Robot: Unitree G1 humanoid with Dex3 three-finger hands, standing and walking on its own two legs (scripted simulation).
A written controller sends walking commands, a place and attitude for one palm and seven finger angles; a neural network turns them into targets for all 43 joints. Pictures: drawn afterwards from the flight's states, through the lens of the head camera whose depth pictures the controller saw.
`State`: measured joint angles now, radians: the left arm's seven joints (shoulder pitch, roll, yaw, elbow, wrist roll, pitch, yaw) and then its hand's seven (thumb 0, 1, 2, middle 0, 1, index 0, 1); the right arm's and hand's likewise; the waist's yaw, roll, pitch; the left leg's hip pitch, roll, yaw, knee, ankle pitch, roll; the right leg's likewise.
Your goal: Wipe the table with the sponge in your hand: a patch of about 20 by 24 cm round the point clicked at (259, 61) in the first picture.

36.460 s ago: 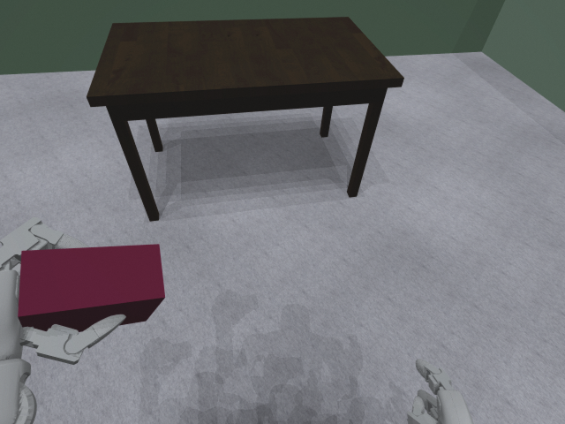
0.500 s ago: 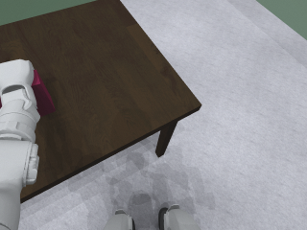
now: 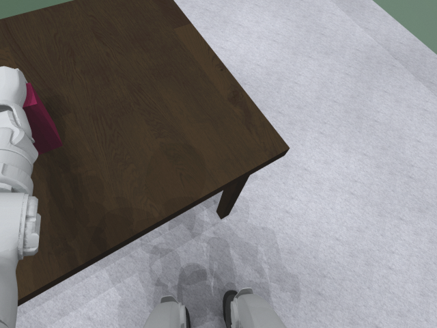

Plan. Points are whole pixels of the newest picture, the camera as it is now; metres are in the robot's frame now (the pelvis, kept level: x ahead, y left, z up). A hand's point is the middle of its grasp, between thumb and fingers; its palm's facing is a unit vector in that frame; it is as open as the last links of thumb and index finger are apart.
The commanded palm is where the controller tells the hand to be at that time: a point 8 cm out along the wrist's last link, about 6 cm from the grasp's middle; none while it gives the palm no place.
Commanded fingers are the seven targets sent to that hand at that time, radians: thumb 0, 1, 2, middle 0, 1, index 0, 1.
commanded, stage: wipe back along the third lane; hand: left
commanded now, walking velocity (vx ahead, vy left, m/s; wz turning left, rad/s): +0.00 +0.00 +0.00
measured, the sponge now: (20, 133) +0.48 +0.35 -0.02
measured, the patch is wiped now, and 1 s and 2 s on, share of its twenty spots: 1.00 1.00 1.00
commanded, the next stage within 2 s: none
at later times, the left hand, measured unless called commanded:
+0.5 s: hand (14, 125) +0.47 +0.33 +0.02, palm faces -0.10 +0.01 -0.99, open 9.7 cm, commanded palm +0.43 +0.29 +0.04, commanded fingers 0.00 0.10 1.30 -1.20 -1.60 -1.20 -1.60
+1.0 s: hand (25, 156) +0.41 +0.30 +0.02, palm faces -0.09 -0.01 -1.00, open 9.7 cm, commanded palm +0.37 +0.27 +0.04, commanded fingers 0.00 0.10 1.30 -1.20 -1.60 -1.20 -1.60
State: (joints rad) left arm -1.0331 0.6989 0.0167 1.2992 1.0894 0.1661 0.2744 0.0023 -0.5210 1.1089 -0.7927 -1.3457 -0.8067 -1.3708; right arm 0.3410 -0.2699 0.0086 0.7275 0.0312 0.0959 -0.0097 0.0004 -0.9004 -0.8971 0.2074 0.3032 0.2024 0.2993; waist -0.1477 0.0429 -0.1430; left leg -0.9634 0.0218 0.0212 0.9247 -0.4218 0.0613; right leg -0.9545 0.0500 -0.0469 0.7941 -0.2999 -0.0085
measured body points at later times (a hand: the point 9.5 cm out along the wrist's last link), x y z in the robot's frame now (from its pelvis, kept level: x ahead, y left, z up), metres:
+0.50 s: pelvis +0.04 +0.01 +0.02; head +0.14 +0.03 +0.46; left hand +0.47 +0.33 +0.08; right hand +0.10 -0.25 -0.11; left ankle -0.01 +0.08 -0.68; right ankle +0.03 -0.12 -0.68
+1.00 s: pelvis +0.03 +0.00 +0.03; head +0.10 +0.01 +0.48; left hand +0.41 +0.30 +0.08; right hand +0.16 -0.25 -0.10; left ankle -0.01 +0.08 -0.68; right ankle +0.03 -0.12 -0.68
